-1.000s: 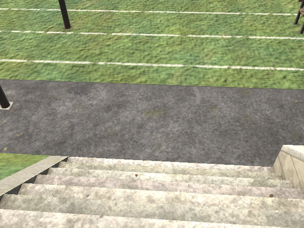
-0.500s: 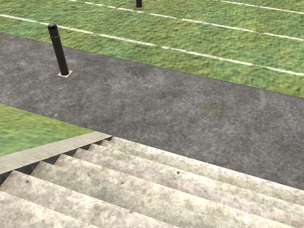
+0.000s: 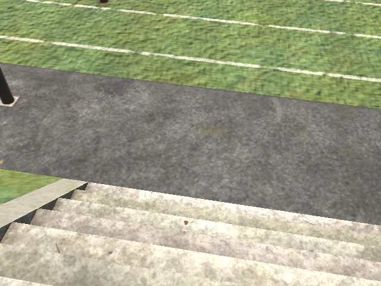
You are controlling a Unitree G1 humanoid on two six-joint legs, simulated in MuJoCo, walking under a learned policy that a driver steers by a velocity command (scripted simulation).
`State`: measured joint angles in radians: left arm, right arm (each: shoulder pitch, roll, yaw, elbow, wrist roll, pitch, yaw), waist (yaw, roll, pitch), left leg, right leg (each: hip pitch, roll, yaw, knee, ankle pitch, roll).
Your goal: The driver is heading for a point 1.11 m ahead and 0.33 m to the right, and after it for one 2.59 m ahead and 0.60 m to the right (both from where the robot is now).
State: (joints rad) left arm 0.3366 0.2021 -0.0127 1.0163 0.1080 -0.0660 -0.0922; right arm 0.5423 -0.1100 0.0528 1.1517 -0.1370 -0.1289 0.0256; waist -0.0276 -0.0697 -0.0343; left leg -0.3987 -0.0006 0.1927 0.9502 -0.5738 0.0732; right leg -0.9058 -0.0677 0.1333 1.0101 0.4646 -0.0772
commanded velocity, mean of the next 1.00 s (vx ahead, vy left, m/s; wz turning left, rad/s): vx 0.50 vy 0.00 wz -0.42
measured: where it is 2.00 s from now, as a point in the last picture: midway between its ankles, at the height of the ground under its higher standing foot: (245, 262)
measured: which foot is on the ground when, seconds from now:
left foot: down 0.00-0.24, up 0.26-0.64, down 0.66-1.00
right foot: up 0.00-0.24, down 0.26-0.68, up 0.70-1.00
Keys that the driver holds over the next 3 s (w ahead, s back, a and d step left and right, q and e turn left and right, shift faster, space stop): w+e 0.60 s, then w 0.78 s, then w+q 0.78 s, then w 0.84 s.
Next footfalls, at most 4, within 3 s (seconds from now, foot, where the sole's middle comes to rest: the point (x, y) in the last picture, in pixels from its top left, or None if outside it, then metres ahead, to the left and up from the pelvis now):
0.26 right None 0.20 -0.19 -0.92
0.66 left None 0.45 -0.06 -1.13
1.20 right None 0.63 -0.37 -1.33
1.68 left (225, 275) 0.90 -0.24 -1.54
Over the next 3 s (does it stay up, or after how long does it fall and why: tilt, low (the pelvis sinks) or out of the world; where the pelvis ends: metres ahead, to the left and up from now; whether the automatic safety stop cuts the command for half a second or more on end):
stays up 1.46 -0.35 -1.29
